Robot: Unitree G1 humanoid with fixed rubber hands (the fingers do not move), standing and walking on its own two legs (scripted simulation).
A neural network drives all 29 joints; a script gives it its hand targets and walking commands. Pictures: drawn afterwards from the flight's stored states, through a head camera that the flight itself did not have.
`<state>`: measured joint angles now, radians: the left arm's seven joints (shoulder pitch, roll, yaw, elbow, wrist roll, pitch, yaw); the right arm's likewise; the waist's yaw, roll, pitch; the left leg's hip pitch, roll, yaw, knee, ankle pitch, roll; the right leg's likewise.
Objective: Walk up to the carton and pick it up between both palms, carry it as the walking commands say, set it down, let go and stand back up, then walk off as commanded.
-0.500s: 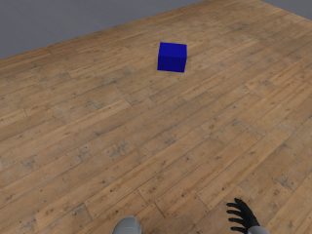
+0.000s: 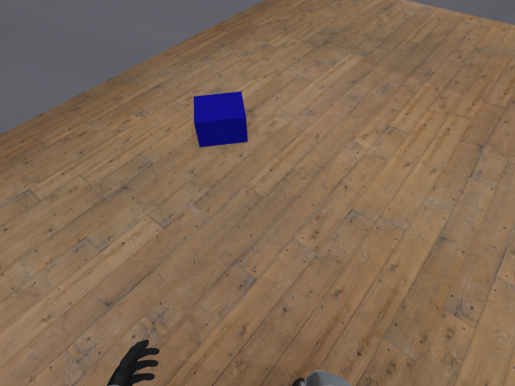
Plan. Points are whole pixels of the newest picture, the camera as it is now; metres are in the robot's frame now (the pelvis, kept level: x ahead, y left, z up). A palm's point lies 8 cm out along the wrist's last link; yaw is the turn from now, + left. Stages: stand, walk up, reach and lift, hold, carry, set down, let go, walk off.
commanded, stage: walk up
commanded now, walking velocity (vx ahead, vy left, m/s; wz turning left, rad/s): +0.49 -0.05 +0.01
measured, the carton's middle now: (220, 119) +1.56 +0.15 -0.67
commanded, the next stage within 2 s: none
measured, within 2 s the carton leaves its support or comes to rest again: neither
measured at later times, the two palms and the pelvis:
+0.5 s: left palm out of the picture +0.12 +0.24 -0.13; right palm (330, 217) +0.45 -0.17 -0.10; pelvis +0.25 +0.03 +0.00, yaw +3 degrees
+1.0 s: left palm (171, 164) +0.67 +0.21 -0.12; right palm (366, 234) +0.42 -0.25 -0.14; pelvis +0.51 -0.02 -0.01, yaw +3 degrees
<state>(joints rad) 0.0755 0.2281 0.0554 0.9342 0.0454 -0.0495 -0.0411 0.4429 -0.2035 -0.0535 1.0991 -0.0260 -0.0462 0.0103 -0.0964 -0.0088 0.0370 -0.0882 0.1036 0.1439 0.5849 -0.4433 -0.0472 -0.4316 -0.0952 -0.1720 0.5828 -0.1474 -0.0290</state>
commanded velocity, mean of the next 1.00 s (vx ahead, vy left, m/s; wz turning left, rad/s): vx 0.50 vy -0.02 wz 0.04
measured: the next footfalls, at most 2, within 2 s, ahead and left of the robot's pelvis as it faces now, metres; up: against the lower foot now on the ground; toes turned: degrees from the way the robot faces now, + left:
left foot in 0.46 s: +0.37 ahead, +0.14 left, +0.00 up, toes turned +12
right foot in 0.94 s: +0.66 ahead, -0.12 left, +0.00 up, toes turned -8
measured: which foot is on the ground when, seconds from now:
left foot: up 0.00-0.44, down 0.46-0.96, up 0.98-1.00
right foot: down 0.00-0.50, up 0.52-0.92, down 0.94-1.00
